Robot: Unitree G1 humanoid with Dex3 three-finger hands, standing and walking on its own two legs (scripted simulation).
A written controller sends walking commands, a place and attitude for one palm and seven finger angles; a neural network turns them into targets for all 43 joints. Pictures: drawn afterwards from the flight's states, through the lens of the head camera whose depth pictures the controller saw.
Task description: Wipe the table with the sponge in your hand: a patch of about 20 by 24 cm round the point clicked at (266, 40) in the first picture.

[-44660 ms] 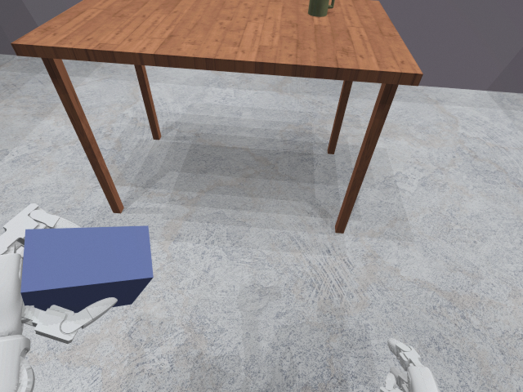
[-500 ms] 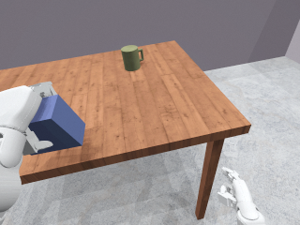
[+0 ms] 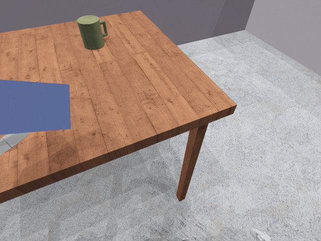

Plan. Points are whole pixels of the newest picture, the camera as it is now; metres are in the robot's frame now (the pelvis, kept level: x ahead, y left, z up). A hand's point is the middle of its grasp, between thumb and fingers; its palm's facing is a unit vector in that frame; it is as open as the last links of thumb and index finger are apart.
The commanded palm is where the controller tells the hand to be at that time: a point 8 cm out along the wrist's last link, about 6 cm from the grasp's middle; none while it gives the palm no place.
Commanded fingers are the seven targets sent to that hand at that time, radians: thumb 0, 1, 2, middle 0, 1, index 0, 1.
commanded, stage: step back with the hand held close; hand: left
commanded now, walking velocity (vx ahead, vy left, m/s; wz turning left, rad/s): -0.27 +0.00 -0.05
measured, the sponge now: (26, 106) +0.27 +0.20 +0.27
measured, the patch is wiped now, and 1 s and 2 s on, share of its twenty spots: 1.00 1.00 1.00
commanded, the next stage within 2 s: stop stepping back and stand still in 0.96 s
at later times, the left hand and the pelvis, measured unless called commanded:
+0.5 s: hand out of the picture +0.18 +0.22 +0.30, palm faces +0.56 -0.76 -0.32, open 10.3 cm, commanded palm +0.12 +0.28 +0.31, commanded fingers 0.00 0.10 1.30 -1.20 -1.60 -1.20 -1.60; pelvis -0.04 +0.00 -0.01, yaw +0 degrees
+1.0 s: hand out of the picture +0.09 +0.17 +0.30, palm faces +0.42 -0.73 -0.54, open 10.3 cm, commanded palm +0.01 +0.26 +0.31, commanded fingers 0.00 0.10 1.30 -1.20 -1.60 -1.20 -1.60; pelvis -0.15 -0.02 +0.00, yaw +1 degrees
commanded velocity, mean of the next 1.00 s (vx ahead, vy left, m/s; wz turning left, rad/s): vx -0.36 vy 0.00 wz -0.05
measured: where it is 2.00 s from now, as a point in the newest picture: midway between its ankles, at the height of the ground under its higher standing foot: outside the picture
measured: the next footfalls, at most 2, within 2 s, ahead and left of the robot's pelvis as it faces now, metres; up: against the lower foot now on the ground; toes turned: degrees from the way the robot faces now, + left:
right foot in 0.60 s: +0.00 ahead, -0.12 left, +0.00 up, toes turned +0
left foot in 0.96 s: -0.20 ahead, +0.17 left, +0.00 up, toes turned +4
